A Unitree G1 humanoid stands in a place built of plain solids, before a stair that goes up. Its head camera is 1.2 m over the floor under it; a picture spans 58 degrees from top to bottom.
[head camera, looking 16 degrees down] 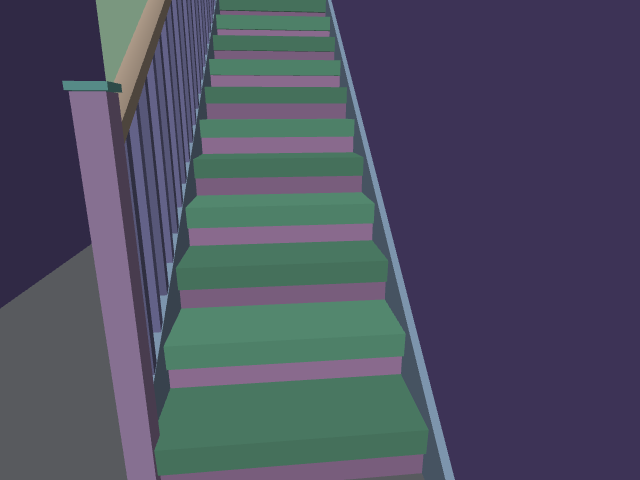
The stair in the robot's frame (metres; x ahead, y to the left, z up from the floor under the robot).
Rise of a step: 0.20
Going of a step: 0.29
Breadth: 0.90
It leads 6 degrees to the left of straight ahead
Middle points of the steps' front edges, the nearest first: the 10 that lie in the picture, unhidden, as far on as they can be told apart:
1.16 0.08 0.20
1.45 0.12 0.40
1.74 0.15 0.59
2.03 0.18 0.79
2.32 0.21 0.98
2.62 0.24 1.18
2.91 0.27 1.38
3.20 0.30 1.57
3.49 0.34 1.77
3.79 0.37 1.96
